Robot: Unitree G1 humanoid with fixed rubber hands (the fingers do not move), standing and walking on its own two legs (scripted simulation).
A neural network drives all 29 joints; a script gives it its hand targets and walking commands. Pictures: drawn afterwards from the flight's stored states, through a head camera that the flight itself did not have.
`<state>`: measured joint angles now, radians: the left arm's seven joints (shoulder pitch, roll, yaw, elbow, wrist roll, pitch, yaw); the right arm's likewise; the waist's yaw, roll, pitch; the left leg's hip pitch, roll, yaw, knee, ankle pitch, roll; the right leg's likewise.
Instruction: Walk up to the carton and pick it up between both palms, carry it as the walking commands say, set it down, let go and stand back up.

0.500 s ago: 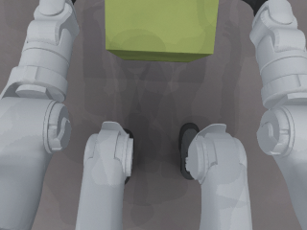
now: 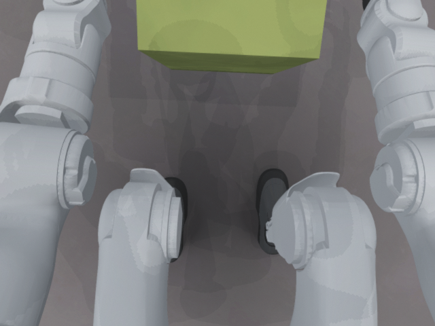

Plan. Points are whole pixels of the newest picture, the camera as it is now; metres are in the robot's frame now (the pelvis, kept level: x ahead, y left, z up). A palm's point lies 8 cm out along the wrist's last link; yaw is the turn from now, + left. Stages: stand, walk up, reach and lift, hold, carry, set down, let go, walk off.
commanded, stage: reach and lift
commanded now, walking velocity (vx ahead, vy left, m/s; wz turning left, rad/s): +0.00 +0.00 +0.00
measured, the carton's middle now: out of the picture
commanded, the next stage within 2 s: none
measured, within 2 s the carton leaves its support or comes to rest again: leaves its support in 1.28 s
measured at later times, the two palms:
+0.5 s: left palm out of the picture +0.57 +0.15 -0.17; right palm out of the picture +0.56 -0.16 -0.17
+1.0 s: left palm out of the picture +0.57 +0.15 -0.17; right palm out of the picture +0.56 -0.16 -0.17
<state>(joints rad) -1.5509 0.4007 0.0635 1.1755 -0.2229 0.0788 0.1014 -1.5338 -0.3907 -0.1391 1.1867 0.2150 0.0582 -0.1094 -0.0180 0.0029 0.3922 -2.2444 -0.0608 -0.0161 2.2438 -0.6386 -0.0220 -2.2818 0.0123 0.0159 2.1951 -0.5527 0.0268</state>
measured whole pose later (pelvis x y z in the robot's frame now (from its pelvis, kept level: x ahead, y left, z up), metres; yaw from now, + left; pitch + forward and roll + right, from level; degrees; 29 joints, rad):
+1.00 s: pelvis +0.01 +0.00 +0.00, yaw +1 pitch +35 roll -1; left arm -1.52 0.28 0.24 1.04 -0.05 0.18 0.07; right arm -1.50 -0.27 -0.29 1.02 0.01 0.19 -0.05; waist -0.03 0.02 0.42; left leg -2.22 -0.09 -0.02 2.27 -0.66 -0.02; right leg -2.24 0.03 0.03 2.23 -0.60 0.04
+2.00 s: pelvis +0.01 -0.01 +0.06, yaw +2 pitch +44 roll +0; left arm -1.32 0.15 0.35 0.76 0.08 0.33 0.09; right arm -1.29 -0.12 -0.41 0.72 -0.10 0.35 -0.10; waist -0.03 0.01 0.11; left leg -2.19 -0.13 -0.06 2.04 -0.62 -0.06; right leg -2.21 0.09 0.06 2.01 -0.57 0.06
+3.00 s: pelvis +0.01 -0.01 +0.16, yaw +2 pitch +42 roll +0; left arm -1.09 0.02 0.44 0.73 0.21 0.36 0.05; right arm -1.04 0.00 -0.49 0.66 -0.21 0.39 -0.06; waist -0.03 0.02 -0.11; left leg -1.88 -0.14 -0.09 1.67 -0.52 -0.05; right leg -1.89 0.11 0.09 1.65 -0.49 0.06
